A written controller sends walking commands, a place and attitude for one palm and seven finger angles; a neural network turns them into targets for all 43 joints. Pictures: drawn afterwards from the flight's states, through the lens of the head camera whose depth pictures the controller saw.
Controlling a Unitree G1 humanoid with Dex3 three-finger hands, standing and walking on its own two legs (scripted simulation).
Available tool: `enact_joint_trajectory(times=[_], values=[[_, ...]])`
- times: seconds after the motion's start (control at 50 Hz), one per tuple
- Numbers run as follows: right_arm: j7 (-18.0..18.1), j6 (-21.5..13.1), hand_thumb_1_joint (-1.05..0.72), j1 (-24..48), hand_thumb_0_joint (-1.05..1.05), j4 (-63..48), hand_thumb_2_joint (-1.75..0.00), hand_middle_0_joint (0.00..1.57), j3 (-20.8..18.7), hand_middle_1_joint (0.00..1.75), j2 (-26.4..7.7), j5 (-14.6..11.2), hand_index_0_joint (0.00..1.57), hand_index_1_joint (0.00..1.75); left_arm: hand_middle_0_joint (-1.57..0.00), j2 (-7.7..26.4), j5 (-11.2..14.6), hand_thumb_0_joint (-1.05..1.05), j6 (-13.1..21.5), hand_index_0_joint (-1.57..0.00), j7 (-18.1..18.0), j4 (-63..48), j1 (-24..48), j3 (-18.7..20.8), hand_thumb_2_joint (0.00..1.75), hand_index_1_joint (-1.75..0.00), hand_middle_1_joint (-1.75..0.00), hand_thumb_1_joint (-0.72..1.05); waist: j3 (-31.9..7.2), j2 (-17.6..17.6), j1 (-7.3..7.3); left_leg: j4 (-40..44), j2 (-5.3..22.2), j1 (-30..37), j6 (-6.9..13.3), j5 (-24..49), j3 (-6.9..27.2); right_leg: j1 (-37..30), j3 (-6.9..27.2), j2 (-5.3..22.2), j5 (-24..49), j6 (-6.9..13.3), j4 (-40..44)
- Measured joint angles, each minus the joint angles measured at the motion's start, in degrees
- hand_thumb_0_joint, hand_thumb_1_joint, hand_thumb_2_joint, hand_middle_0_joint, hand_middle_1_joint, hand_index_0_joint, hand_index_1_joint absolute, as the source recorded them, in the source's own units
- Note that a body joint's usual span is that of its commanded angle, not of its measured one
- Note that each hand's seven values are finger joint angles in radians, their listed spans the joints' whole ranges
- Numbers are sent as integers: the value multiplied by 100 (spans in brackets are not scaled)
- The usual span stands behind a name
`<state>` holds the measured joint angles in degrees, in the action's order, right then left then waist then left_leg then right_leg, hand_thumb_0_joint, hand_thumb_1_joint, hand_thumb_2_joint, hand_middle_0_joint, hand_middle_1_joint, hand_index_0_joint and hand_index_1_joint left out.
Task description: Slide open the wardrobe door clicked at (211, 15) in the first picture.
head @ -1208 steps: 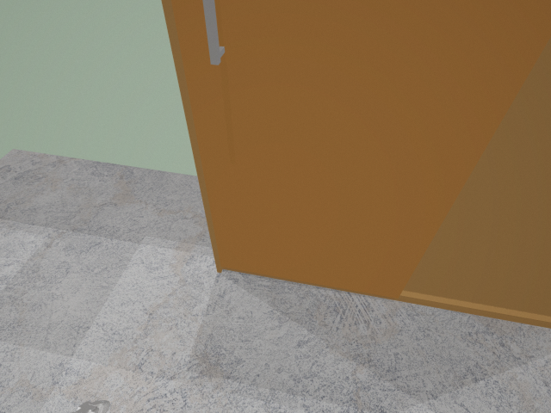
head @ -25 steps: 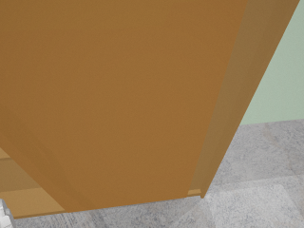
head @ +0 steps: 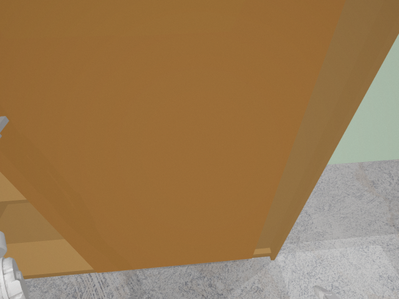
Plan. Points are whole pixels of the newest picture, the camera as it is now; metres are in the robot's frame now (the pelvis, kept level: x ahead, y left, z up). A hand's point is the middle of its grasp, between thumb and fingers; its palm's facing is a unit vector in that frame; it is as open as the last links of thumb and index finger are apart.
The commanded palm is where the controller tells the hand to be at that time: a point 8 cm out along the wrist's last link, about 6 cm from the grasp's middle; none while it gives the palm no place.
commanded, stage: stop walking and hold the door there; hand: left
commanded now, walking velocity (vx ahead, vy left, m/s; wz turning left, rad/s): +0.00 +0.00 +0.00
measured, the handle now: out of the picture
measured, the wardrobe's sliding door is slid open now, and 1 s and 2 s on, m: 0.60 0.60 0.60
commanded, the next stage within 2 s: loosen the grip on the handle in 1.62 s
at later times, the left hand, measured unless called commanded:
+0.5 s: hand out of the picture +0.34 +0.38 +0.24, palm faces +0.61 -0.77 -0.18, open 6.0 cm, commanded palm +0.29 +0.40 +0.22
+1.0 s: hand out of the picture +0.34 +0.39 +0.24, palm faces +0.46 -0.87 -0.17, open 6.1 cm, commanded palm +0.30 +0.41 +0.22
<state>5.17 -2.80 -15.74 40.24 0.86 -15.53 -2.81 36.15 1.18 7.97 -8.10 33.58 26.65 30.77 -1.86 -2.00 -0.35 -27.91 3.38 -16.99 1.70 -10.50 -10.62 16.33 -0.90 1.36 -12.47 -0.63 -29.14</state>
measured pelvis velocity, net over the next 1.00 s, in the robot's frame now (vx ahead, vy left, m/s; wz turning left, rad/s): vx -0.03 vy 0.13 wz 0.15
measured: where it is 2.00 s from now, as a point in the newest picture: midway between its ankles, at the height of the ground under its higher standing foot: outside the picture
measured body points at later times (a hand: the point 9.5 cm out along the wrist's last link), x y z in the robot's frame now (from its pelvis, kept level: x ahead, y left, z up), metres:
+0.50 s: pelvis -0.02 +0.06 +0.00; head +0.01 +0.04 +0.45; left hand +0.30 +0.42 +0.25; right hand +0.16 -0.18 -0.10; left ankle +0.05 +0.11 -0.74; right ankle -0.06 -0.06 -0.68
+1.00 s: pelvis -0.03 +0.13 -0.03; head +0.04 +0.14 +0.41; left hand +0.31 +0.43 +0.25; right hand +0.17 -0.04 -0.14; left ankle +0.03 +0.33 -0.74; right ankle -0.01 +0.03 -0.74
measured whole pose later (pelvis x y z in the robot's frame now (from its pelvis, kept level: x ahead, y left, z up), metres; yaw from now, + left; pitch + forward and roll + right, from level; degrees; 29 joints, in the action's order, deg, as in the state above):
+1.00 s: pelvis -0.03 +0.13 -0.03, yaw +8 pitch -3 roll +1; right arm 2.5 -5.4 -7.2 37.8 1.5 -10.0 -2.4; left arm 20.6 1.2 2.9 -6.5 3.7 37.1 13.2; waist 12.5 -0.4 -2.6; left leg -39.1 5.8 -24.4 -4.6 -11.7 0.2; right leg 18.1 -2.9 1.4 -23.4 -0.1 -44.2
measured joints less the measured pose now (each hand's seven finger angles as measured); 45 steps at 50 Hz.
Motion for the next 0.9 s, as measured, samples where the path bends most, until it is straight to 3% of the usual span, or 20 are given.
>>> enact_joint_trajectory(times=[0.16, 0.26, 0.34, 0.4, 0.46, 0.5, 0.56, 0.58, 0.6, 0.64, 0.68, 0.7, 0.74, 0.78, 0.8, 0.82, 0.86, 0.9], values=[[-23, 74, -90, 154, 1, -75, -89, 20, -68, 30, -70, 4, 21, 30, -45, -88, 5, -7, 28, -21, 9, -314, -120, -30, 81, -135, -140, 69, 43, -73, -2, -226, -2, -138, 6, -133, 105, 15, -99, 21, -94, -20, -68], [-27, 178, -90, 272, 1, -38, -89, 20, -221, 30, -287, -9, 21, 30, -45, -243, -10, -10, 82, -25, 84, -646, -55, -244, 82, -136, -140, 68, 156, -55, 62, -557, -246, -284, -79, -340, 344, 80, -203, 258, -277, -158, -367], [-7, 230, -91, 442, 1, -80, -89, 20, -252, 30, -325, -18, 21, 30, -46, -349, 11, -10, 48, -29, 69, -1074, -10, -462, 82, -137, -141, 68, 300, 121, 35, -489, -501, -257, 322, -247, 222, 259, -119, 516, -467, -247, -784], [-21, 123, -91, 591, 1, -192, -89, 19, -234, 30, -219, -22, 20, 30, -45, -445, 52, -10, 15, -28, -10, -1258, 24, -549, 82, -136, -142, 69, 441, 11, 2, -416, -473, -276, 442, -171, 186, 664, -135, 386, -1525, -137, -2263], [-71, -23, -91, 628, 1, -193, -89, 19, -160, 30, -30, -45, 20, 30, -45, -635, 140, -8, -89, -26, -51, -1328, 142, -689, 81, -136, -142, 71, 491, -100, -31, -108, -487, -216, 489, 54, 244, 682, -388, 260, -1750, -156, -2928], [-111, -58, -91, 635, 1, -186, -89, 19, -65, 30, 92, -38, 20, 30, -45, -709, 188, -8, -169, -25, -46, -1347, 207, -775, 80, -136, -142, 72, 478, -123, -67, 109, -527, -185, 513, 205, 254, 474, -602, 211, -1812, -155, -2684], [-193, -69, -91, 631, 1, -239, -89, 20, 73, 30, 205, 23, 20, 30, -45, -795, 263, -7, -314, -24, -38, -1363, 321, -881, 79, -136, -141, 74, 453, -147, -157, 316, -631, -214, 539, 365, 207, -115, -910, 170, -1636, -48, -1495], [-236, -56, -91, 618, 1, -294, -89, 20, 114, 30, 225, 58, 21, 30, -45, -776, 271, -7, -354, -24, -18, -1358, 384, -923, 78, -136, -141, 74, 417, -119, -165, 174, -689, -361, 448, 321, 194, -384, -988, 209, -1330, 84, -840], [-290, -26, -90, 633, 1, -352, -89, 20, 165, 30, 273, 84, 21, 30, -45, -667, 256, -7, -385, -24, 27, -1370, 482, -967, 78, -136, -141, 73, 371, 92, -200, -401, -848, -717, 199, -189, 170, -532, -788, 371, -1026, 206, -303], [-366, -2, -90, 832, 1, -268, -89, 20, 203, 30, 162, 149, 21, 30, -45, -716, 274, -9, -267, -23, 40, -1499, 481, -908, 78, -136, -141, 73, 567, -45, -214, -2221, -778, -1394, -228, -939, 624, -387, -687, 383, -1064, 62, -510], [-394, -20, -90, 854, 1, -156, -89, 20, 142, 30, 129, 146, 21, 30, -45, -869, 270, -8, -240, -25, 38, -1775, 468, -961, 79, -136, -141, 74, 762, 0, -166, -3287, -658, -1735, -396, -1230, 868, -456, -688, 537, -1072, -99, -550], [-388, -28, -90, 827, 1, -115, -89, 20, 119, 30, 136, 140, 21, 30, -46, -926, 228, -9, -216, -26, 56, -1925, 466, -1006, 79, -136, -142, 73, 844, 110, -140, -3368, -550, -1787, -413, -1295, 876, -510, -695, 675, -1063, -179, -522], [-355, -11, -90, 756, 1, -91, -89, 20, 82, 30, 146, 130, 21, 30, -46, -999, 137, -10, -168, -27, 131, -2261, 437, -1101, 79, -136, -143, 71, 983, 382, -109, -2703, -294, -1637, -373, -1270, 768, -571, -675, 989, -1055, -318, -510], [-280, 9, -90, 704, 1, -126, -89, 20, 39, 30, 88, 122, 21, 30, -47, -1070, 59, -11, -180, -28, 160, -2644, 390, -1210, 80, -136, -146, 69, 1100, 553, -61, -1455, -115, -1169, -313, -667, 584, -504, -637, 1285, -1116, -393, -823], [-247, 2, -90, 671, 1, -196, -89, 20, 3, 30, -11, 113, 21, 30, -48, -1122, 32, -12, -215, -29, 156, -2832, 345, -1249, 80, -135, -147, 68, 1094, 458, -61, -943, 58, -898, -216, -113, 555, -296, -590, 1315, -1139, -351, -1285], [-225, -40, -90, 613, 1, -295, -89, 20, -55, 30, -160, 96, 21, 30, -48, -1187, 29, -12, -264, -29, 143, -2983, 303, -1293, 80, -135, -149, 68, 1006, 163, -82, -573, 348, -652, -70, 565, 767, 6, -495, 1117, -1404, -305, -2009], [-163, -152, -90, 761, 1, -164, -89, 20, -263, 30, 15, 42, 21, 30, -49, -1199, -3, -13, -266, -29, 151, -3011, 584, -1453, 81, -132, -153, 67, 1175, 218, -23, -1064, 327, -778, -440, 128, 863, 427, -9, 857, -1875, -235, -3251], [-143, -199, -91, 852, 1, -79, -89, 19, -251, 30, 260, 26, 20, 30, -47, -1297, -97, -13, -294, -29, 140, -3020, 812, -1596, 81, -129, -155, 68, 1322, 339, -39, -1201, 243, -781, -565, -172, 934, 588, 152, 537, -2003, -200, -3438]])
